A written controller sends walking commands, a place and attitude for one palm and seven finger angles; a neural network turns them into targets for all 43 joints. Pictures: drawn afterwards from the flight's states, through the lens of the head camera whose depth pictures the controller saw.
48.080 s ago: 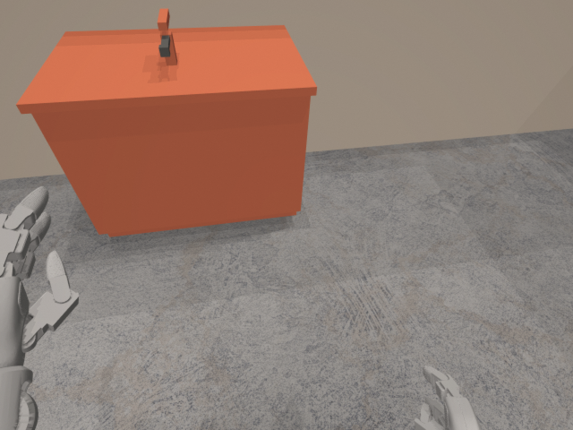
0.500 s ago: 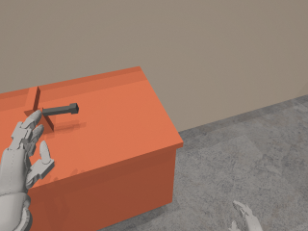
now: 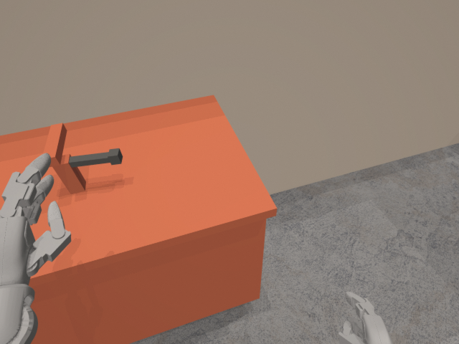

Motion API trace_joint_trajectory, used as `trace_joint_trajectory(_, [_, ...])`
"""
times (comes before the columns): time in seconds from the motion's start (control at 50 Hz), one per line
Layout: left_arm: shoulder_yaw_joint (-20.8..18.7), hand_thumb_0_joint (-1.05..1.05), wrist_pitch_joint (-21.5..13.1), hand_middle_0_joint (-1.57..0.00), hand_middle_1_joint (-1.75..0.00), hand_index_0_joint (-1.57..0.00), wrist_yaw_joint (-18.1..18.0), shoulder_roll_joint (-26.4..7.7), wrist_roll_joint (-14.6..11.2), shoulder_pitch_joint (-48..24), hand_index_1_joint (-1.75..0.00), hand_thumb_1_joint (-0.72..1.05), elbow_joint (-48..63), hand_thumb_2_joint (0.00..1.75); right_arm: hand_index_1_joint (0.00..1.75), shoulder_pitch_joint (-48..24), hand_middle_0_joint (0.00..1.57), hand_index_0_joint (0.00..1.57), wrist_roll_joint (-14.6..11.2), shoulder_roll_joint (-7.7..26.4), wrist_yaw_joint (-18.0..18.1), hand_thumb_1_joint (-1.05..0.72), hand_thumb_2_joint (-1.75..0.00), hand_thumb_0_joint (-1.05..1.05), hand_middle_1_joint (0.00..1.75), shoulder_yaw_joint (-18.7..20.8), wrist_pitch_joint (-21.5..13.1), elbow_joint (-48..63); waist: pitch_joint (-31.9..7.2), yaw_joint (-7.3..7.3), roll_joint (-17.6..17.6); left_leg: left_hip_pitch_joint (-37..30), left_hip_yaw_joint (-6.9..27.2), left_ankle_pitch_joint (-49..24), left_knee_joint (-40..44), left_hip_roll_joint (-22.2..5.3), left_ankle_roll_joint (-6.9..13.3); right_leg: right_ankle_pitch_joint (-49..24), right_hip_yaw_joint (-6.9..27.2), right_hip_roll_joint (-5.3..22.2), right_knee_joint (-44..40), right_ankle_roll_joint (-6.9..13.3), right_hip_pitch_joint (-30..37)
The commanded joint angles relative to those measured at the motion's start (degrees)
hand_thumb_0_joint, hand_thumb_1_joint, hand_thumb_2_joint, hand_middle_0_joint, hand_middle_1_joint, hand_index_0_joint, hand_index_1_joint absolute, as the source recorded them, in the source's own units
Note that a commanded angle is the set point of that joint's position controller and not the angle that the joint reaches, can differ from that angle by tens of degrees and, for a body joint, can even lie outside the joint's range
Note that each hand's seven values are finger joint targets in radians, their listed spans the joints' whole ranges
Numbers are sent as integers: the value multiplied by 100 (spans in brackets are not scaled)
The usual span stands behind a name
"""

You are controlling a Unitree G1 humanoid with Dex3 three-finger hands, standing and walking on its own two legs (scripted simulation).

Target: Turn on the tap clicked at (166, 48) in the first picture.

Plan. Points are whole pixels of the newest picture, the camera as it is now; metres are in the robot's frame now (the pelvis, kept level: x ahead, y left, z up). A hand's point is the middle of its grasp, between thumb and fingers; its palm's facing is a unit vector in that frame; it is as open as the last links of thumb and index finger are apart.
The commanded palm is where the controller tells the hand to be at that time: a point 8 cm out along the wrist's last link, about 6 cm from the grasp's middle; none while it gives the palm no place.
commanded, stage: step back with the hand held close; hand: left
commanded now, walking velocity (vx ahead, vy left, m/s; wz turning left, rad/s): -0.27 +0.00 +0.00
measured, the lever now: (115, 156) +0.51 +0.34 +0.04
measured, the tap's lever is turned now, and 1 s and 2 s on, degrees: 81 81 81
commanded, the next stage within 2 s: stop stepping back and stand still in 1.60 s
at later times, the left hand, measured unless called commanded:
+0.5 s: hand (15, 285) +0.14 +0.27 +0.16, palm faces +0.40 -0.81 -0.43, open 7.4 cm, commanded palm +0.09 +0.31 +0.18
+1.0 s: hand out of the picture +0.08 +0.29 +0.17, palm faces +0.46 -0.78 -0.43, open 7.4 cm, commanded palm +0.01 +0.32 +0.18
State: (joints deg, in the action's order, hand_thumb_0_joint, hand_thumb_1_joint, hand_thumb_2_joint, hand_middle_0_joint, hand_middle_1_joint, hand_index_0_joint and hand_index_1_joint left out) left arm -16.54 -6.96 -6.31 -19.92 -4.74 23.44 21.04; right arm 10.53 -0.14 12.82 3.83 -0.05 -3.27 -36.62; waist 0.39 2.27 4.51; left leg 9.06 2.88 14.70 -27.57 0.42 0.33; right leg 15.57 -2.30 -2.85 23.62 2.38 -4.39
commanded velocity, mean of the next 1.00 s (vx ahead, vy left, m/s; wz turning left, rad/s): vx -0.31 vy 0.00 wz -0.01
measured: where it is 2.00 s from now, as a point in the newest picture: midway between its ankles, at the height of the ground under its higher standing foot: outside the picture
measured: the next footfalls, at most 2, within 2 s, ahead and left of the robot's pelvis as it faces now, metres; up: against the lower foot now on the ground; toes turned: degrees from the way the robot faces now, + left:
right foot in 1.10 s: -0.22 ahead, -0.08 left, +0.00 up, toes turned +4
left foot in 1.24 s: -0.05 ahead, +0.10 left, +0.00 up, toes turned +3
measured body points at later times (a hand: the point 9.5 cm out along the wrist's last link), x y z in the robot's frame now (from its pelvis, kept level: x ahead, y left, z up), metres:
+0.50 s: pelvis -0.07 +0.03 +0.00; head -0.06 +0.01 +0.44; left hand +0.11 +0.32 +0.18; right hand +0.12 -0.21 -0.09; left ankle +0.01 +0.12 -0.74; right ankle -0.03 -0.09 -0.74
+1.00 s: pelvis -0.13 +0.03 -0.01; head -0.12 +0.04 +0.44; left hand +0.04 +0.33 +0.20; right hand +0.04 -0.21 -0.10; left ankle +0.00 +0.12 -0.74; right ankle -0.17 -0.10 -0.71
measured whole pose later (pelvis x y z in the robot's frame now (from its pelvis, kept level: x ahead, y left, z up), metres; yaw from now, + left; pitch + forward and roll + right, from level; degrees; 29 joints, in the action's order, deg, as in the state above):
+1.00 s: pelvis -0.13 +0.03 -0.01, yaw +4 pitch +1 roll -4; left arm -21.9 -11.8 -8.5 -23.7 -1.2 25.1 27.9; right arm 13.0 0.7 11.6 4.3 1.4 -3.1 -35.3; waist -0.2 -1.3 3.2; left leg 27.8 3.0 3.6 -29.3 -0.1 3.1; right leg 21.4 1.1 -6.2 45.0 -0.8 -17.2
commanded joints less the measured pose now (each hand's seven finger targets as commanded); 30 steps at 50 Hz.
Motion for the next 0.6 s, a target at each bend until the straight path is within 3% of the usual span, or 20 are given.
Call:
trace_joint_trajectory(0.0, [-707,0,-418,-20,-30,-20,34,-920,95,-341,-30,90,784,90,30,-715,20,20,-27,590,-8,-90,-90,0,30,260,-106,1035,-466,-92,-466,-171,92,-1977,-149,-276,223,-2820,604,868,-327,-141,-515])
trace_joint_trajectory(0.02, [-622,0,-416,-20,-30,-20,40,-835,91,-140,-30,90,817,90,30,-666,20,20,-40,603,-17,-90,-90,0,30,260,-58,1072,-691,-102,-247,-231,116,-2233,-86,-344,212,-2747,540,853,-193,-152,-413])
trace_joint_trajectory(0.06, [-538,0,-390,-20,-30,-20,36,-784,78,83,-30,90,1016,90,30,-672,20,20,-53,646,-27,-90,-90,0,30,272,11,1166,-886,-87,-129,-244,159,-2529,-20,-410,211,-2556,487,766,-115,-194,-414])
trace_joint_trajectory(0.1, [-662,0,-393,-20,-30,-20,-2,-967,70,153,-30,90,1327,90,30,-721,20,20,-49,670,-4,-90,-90,0,30,270,68,1245,-983,-70,-86,-201,211,-2641,83,-436,205,-2365,433,715,-57,-202,-419])
trace_joint_trajectory(0.18, [-982,0,-447,-20,-30,-20,-101,-1288,78,135,-30,90,1740,90,30,-763,20,20,-44,657,67,-90,-90,0,30,279,131,1342,-1028,-61,-296,55,275,-2243,208,-459,201,-1919,440,630,-37,-212,-508])
trace_joint_trajectory(0.2, [-1186,0,-468,-20,-30,-20,-138,-1528,89,91,-30,90,1862,90,30,-764,20,20,-39,688,90,-90,-90,0,30,291,145,1333,-1067,-55,-141,135,313,-2196,261,-462,195,-1859,432,617,11,-204,-454])
trace_joint_trajectory(0.22, [-1082,0,-480,-20,-30,-20,-141,-1364,78,117,-30,90,1811,90,30,-756,20,20,-38,632,107,-90,-90,0,30,281,150,1344,-1037,-75,-178,227,339,-2093,298,-471,197,-1743,417,598,38,-213,-455])
trace_joint_trajectory(0.3, [-1118,0,-539,-20,-30,-20,-182,-1351,90,162,-30,90,1671,90,30,-729,20,20,-38,717,119,-90,-90,0,30,324,112,1327,-868,-119,95,676,459,-915,538,-496,224,-1072,474,516,-2,-209,-518])
trace_joint_trajectory(0.32, [-917,0,-547,-20,-30,-20,-171,-1127,95,145,-30,90,1635,90,30,-708,20,20,-52,689,110,-90,-90,0,30,304,94,1334,-795,-140,147,824,533,-502,657,-506,227,-803,446,462,36,-214,-516])
trace_joint_trajectory(0.36, [-869,0,-580,-20,-30,-20,-184,-1054,127,123,-30,90,1562,90,30,-727,20,20,-51,744,108,-90,-90,0,30,302,35,1335,-658,-136,233,1221,617,301,849,-542,279,-512,463,389,64,-224,-447])
trace_joint_trajectory(0.44, [-765,0,-623,-20,-30,-20,-198,-933,240,4,-30,90,1417,90,30,-738,20,20,-54,819,116,-90,-90,0,30,291,-76,1334,-410,-114,225,2115,890,1681,1279,-676,421,-17,492,219,299,-289,-123])
trace_joint_trajectory(0.48, [-766,0,-643,-20,-30,-20,-209,-928,309,-155,-30,90,1358,90,30,-710,20,20,-48,812,116,-90,-90,0,30,299,-114,1316,-329,-100,-38,2377,857,1932,1190,-648,453,219,571,232,242,-298,-93])
trace_joint_trajectory(0.5, [-905,0,-661,-20,-30,-20,-228,-1109,337,-253,-30,90,1426,90,30,-719,20,20,-29,845,122,-90,-90,0,30,316,-127,1294,-369,-111,12,2414,875,1987,1201,-653,467,287,607,234,238,-291,-67])
trace_joint_trajectory(0.52, [-799,0,-671,-20,-30,-20,-225,-958,348,-285,-30,90,1432,90,30,-693,20,20,-29,774,119,-90,-90,0,30,296,-136,1290,-381,-110,-100,2401,846,1923,1132,-637,461,281,612,265,222,-279,-88])
trace_joint_trajectory(0.58, [-849,0,-713,-20,-30,-20,-259,-1059,364,-408,-30,90,1587,90,30,-669,20,20,-10,743,96,-90,-90,0,30,293,-179,1269,-390,-112,-342,2166,670,1637,678,-487,404,365,798,466,-40,-173,-450])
